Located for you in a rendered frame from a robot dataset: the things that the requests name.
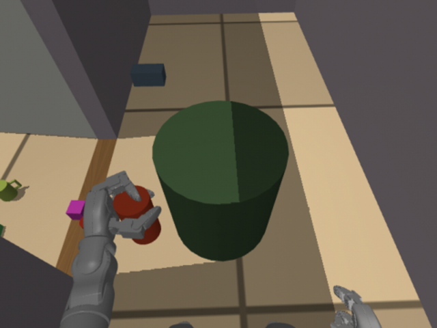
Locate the right robot hand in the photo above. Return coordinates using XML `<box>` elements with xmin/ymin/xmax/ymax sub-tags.
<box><xmin>330</xmin><ymin>286</ymin><xmax>382</xmax><ymax>328</ymax></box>

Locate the left robot arm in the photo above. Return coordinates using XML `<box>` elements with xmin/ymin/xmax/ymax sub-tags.
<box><xmin>59</xmin><ymin>235</ymin><xmax>118</xmax><ymax>328</ymax></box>

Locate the left robot hand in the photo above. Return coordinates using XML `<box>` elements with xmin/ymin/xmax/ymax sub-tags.
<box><xmin>83</xmin><ymin>171</ymin><xmax>161</xmax><ymax>241</ymax></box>

